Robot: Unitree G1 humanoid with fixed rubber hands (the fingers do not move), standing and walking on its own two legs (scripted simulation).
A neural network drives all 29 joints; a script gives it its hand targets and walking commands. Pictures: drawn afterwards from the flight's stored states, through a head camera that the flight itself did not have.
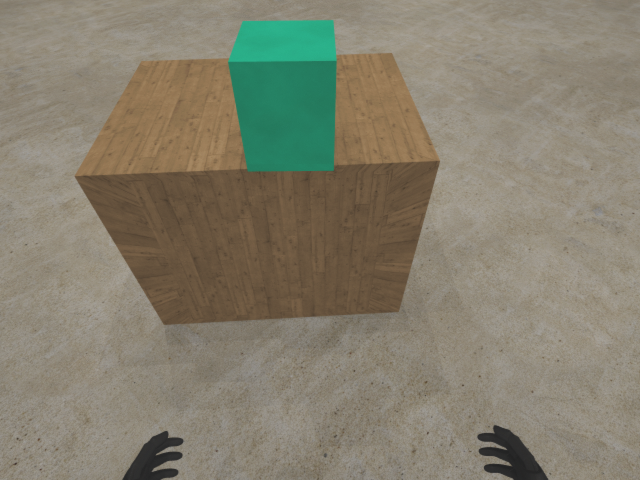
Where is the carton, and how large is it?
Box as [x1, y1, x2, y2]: [228, 20, 336, 170]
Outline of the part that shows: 332,20 242,22 228,63 248,170 333,170 336,59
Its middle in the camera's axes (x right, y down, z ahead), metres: -0.07 -0.33 +0.87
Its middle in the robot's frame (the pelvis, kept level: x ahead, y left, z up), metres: +0.89 +0.07 +0.05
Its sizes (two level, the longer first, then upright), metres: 0.210 0.200 0.250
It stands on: a pedestal, 0.67 m high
